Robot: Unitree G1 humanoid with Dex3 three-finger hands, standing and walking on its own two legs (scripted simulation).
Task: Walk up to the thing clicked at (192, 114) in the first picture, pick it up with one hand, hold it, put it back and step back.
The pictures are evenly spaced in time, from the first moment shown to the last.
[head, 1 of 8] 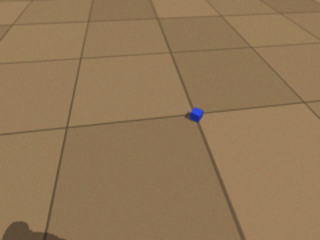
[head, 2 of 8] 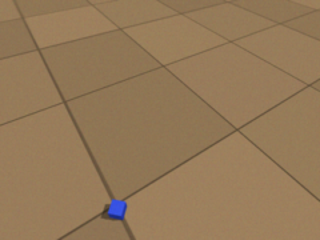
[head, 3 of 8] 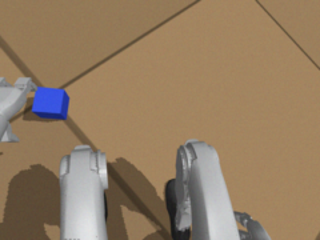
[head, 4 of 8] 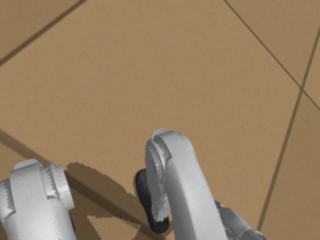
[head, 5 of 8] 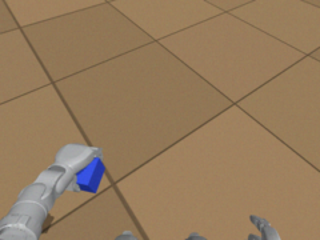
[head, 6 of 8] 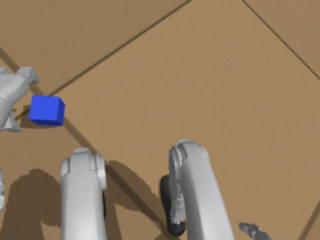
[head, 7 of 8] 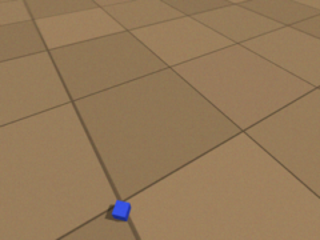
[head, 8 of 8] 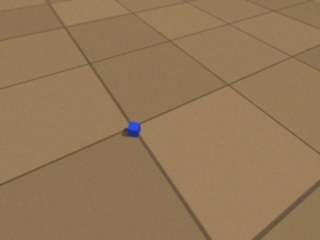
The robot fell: no
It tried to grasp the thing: yes
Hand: left
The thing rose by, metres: 0.67
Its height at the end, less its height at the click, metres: +0.00
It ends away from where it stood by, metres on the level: 0.02
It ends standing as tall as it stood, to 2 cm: yes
